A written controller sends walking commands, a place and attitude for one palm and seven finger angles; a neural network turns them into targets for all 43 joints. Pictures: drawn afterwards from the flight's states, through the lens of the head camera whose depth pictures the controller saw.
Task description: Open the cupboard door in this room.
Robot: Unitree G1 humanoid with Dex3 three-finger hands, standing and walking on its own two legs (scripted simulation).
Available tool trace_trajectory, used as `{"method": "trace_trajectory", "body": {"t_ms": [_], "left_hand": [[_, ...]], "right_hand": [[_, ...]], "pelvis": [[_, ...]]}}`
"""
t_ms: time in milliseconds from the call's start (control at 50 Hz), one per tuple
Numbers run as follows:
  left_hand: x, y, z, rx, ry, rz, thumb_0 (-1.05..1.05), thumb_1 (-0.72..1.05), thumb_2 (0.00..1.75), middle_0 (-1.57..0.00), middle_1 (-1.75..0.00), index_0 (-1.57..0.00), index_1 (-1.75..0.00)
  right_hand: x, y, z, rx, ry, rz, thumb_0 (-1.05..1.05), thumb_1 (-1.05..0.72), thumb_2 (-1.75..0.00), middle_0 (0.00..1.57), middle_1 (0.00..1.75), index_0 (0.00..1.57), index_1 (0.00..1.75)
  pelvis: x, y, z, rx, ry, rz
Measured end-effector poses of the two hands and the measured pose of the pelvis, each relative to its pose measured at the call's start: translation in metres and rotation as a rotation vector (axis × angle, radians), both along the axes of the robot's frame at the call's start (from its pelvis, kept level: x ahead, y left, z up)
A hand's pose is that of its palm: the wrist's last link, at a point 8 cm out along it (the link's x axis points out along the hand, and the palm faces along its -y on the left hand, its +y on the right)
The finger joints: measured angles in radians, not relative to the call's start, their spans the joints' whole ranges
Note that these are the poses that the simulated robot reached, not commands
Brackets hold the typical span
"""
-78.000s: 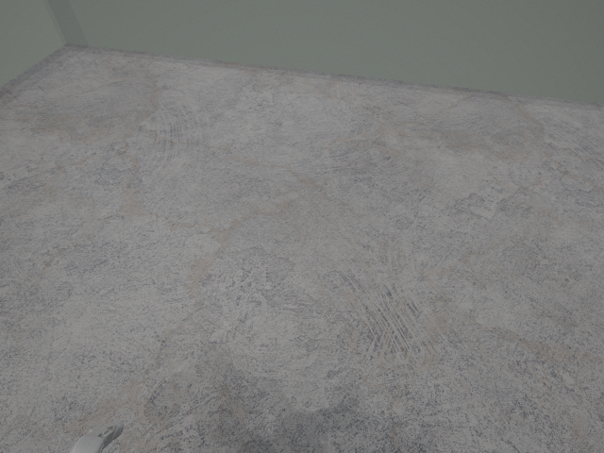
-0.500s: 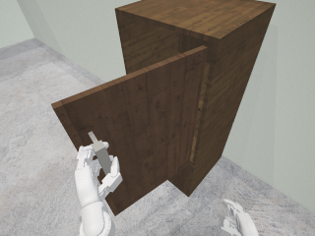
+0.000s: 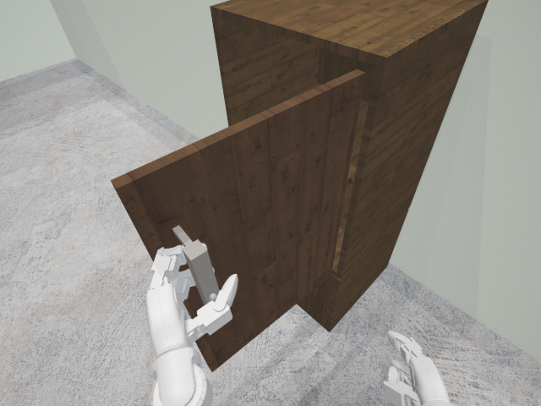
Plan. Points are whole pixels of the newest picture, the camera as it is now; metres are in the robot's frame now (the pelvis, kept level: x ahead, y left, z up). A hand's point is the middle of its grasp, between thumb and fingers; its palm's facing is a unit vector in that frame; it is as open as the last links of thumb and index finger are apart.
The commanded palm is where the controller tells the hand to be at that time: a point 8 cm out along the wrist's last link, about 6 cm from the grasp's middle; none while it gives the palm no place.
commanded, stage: open thumb and fingers to let go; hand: left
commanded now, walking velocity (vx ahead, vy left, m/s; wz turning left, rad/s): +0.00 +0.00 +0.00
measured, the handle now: (198, 271) +0.29 +0.13 +0.08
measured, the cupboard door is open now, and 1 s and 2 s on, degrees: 84 85 85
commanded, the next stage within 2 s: slide the hand sideways off the handle in 0.52 s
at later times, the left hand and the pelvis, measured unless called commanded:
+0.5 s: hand (209, 293) +0.25 +0.10 +0.09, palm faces +0.29 -0.96 +0.00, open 15.1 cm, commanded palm +0.19 +0.13 +0.08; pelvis -0.01 +0.03 +0.00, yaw -1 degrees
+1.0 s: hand (210, 319) +0.21 +0.09 +0.09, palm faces -0.07 -1.00 +0.03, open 16.3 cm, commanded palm +0.18 +0.15 +0.08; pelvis -0.01 +0.03 -0.01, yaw -1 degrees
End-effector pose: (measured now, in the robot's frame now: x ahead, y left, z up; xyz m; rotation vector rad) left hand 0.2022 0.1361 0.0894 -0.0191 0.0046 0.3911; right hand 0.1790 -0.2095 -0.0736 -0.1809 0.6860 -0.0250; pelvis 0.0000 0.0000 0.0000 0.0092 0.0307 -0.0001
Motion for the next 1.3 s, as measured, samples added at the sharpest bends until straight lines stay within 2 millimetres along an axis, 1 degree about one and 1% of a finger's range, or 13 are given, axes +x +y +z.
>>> {"method": "trace_trajectory", "body": {"t_ms": [100,220,280,360,560,600,660,800,860,940,1060,1140,1300], "left_hand": [[-0.001,0.003,0.0,0.006,-0.002,-0.026,0.0,0.05,0.53,-0.34,-1.26,-0.36,-1.26],[0.0,0.006,0.0,0.011,-0.003,-0.06,0.0,-0.27,0.4,-0.33,-1.21,-0.34,-1.21],[0.002,0.008,0.0,0.012,-0.004,-0.067,-0.01,-0.37,0.36,-0.32,-1.15,-0.32,-1.15],[0.007,0.01,0.0,0.016,-0.003,-0.063,-0.01,-0.44,0.32,-0.29,-1.02,-0.3,-1.02],[0.009,0.007,0.001,0.024,0.011,-0.104,-0.02,-0.49,0.3,-0.24,-0.59,-0.24,-0.6],[0.009,0.007,0.001,0.024,0.012,-0.106,-0.02,-0.5,0.3,-0.25,-0.54,-0.25,-0.55],[0.009,0.008,0.001,0.03,0.012,-0.105,-0.02,-0.5,0.3,-0.28,-0.51,-0.27,-0.53],[-0.004,0.015,-0.001,0.07,-0.02,-0.429,-0.02,-0.5,0.3,-0.2,-0.39,-0.14,-0.4],[-0.007,0.014,-0.001,0.029,-0.022,-0.488,-0.02,-0.5,0.3,-0.17,-0.35,-0.12,-0.36],[-0.007,0.012,-0.001,-0.014,-0.022,-0.477,-0.02,-0.5,0.3,-0.15,-0.33,-0.14,-0.34],[-0.009,0.013,-0.002,0.004,-0.018,-0.463,-0.02,-0.5,0.3,-0.16,-0.32,-0.17,-0.32],[-0.015,0.021,-0.003,0.016,-0.001,-0.455,-0.02,-0.5,0.3,-0.18,-0.32,-0.18,-0.32],[-0.035,0.039,-0.004,0.015,0.026,-0.411,-0.02,-0.5,0.3,-0.18,-0.32,-0.19,-0.32]], "right_hand": [[0.0,0.011,0.003,0.003,-0.012,0.013,0.02,-0.91,-0.9,0.21,0.3,0.2,0.3],[-0.004,0.02,0.003,0.006,-0.008,0.014,0.02,-0.91,-0.9,0.21,0.3,0.2,0.3],[-0.007,0.025,0.001,0.004,0.002,0.013,0.02,-0.91,-0.9,0.21,0.3,0.2,0.3],[-0.011,0.03,-0.001,0.005,0.018,0.015,0.02,-0.91,-0.9,0.21,0.3,0.2,0.3],[-0.014,0.039,-0.004,0.029,0.028,0.014,0.02,-0.91,-0.9,0.21,0.3,0.2,0.3],[-0.013,0.039,-0.005,0.031,0.027,0.017,0.02,-0.91,-0.9,0.21,0.3,0.2,0.3],[-0.012,0.039,-0.005,0.028,0.028,0.026,0.02,-0.91,-0.9,0.21,0.3,0.2,0.3],[-0.019,0.031,-0.004,0.003,0.008,0.018,0.02,-0.91,-0.9,0.21,0.3,0.2,0.3],[-0.022,0.029,-0.004,0.001,-0.01,-0.003,0.02,-0.91,-0.9,0.21,0.3,0.2,0.3],[-0.025,0.028,-0.002,0.006,-0.028,-0.022,0.02,-0.91,-0.9,0.2,0.3,0.2,0.3],[-0.024,0.03,0.002,0.015,-0.042,-0.019,0.02,-0.91,-0.9,0.21,0.3,0.2,0.3],[-0.02,0.029,0.002,0.022,-0.05,-0.021,0.02,-0.91,-0.9,0.21,0.3,0.2,0.3],[-0.009,0.023,0.001,0.013,-0.069,-0.019,0.02,-0.91,-0.9,0.21,0.3,0.2,0.3]], "pelvis": [[-0.003,0.007,0.0,-0.006,-0.005,-0.001],[-0.005,0.017,-0.002,-0.012,-0.007,-0.006],[-0.007,0.021,-0.003,-0.015,-0.01,-0.007],[-0.009,0.026,-0.004,-0.019,-0.008,-0.008],[-0.011,0.031,-0.005,-0.02,-0.007,-0.015],[-0.012,0.031,-0.005,-0.021,-0.007,-0.015],[-0.012,0.031,-0.005,-0.021,-0.012,-0.011],[-0.014,0.031,-0.006,-0.017,-0.005,-0.003],[-0.014,0.033,-0.006,-0.019,-0.003,-0.005],[-0.011,0.034,-0.006,-0.014,0.007,-0.016],[-0.006,0.033,-0.007,-0.009,0.023,-0.03],[-0.001,0.032,-0.008,-0.009,0.03,-0.036],[0.005,0.029,-0.013,-0.013,0.05,-0.031]]}}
